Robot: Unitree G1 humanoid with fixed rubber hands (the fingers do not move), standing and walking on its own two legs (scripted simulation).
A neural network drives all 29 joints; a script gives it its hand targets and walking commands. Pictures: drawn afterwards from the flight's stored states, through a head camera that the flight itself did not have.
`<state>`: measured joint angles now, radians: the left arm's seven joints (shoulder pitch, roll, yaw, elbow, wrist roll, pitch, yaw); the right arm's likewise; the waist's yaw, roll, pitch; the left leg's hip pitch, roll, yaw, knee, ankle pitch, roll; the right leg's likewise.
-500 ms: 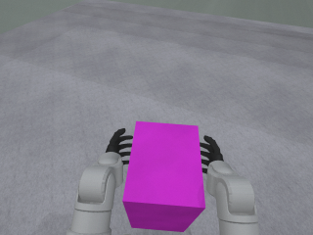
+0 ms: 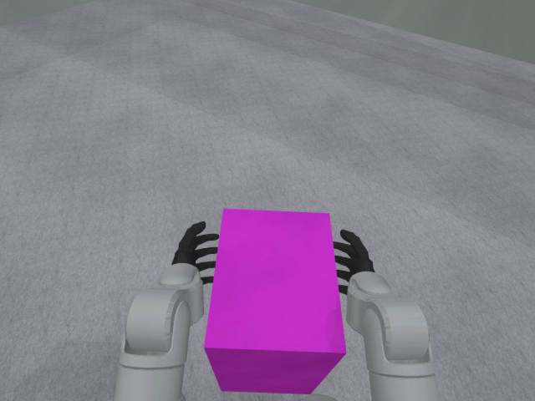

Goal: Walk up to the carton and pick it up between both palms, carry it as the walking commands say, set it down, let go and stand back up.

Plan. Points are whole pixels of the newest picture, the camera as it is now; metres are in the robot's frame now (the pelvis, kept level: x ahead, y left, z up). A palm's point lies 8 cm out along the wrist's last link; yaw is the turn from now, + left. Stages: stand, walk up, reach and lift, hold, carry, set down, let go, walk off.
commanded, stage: carry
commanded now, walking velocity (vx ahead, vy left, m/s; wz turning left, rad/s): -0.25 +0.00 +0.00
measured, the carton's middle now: (270, 309) +0.26 +0.01 +0.00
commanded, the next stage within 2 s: none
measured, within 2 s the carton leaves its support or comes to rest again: neither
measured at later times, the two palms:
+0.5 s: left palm (197, 395) +0.12 +0.09 +0.10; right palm out of the picture +0.10 -0.15 +0.09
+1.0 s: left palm out of the picture +0.01 +0.21 +0.08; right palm out of the picture +0.04 -0.02 +0.08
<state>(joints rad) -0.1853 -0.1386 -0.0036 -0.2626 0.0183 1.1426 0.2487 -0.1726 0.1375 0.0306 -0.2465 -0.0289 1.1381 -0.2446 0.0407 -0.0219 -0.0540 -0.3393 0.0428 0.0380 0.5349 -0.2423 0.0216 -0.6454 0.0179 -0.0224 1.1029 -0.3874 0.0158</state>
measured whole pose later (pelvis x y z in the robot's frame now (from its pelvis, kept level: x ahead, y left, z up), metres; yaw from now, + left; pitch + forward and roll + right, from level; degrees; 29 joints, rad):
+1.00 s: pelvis -0.26 +0.06 -0.01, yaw +7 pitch +5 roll -1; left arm -0.24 -0.15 0.00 -0.25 0.03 1.14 0.24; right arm -0.22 0.14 0.00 -0.27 -0.04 1.15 -0.24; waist 0.01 0.01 -0.07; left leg -0.50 -0.04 0.03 0.54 -0.12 0.07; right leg -0.50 -0.01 -0.08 0.92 -0.44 0.03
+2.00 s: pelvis -0.38 +0.23 +0.00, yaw +43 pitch +2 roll +4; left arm -0.20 -0.14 0.01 -0.32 0.03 1.11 0.22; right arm -0.24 0.15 0.02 -0.32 -0.03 1.17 -0.27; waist -0.04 0.01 0.00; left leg -0.56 0.04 0.05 1.04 -0.40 -0.07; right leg -0.30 -0.24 -0.22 0.56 -0.27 0.05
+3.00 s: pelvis -0.69 +0.35 -0.02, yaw +75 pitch +3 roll -1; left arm -0.19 -0.14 0.03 -0.29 0.01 1.14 0.25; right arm -0.23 0.15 0.04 -0.23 -0.04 1.14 -0.25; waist 0.02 -0.03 -0.01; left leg -0.46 0.00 0.04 0.64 -0.24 0.04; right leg -0.58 -0.14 -0.09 1.12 -0.53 0.10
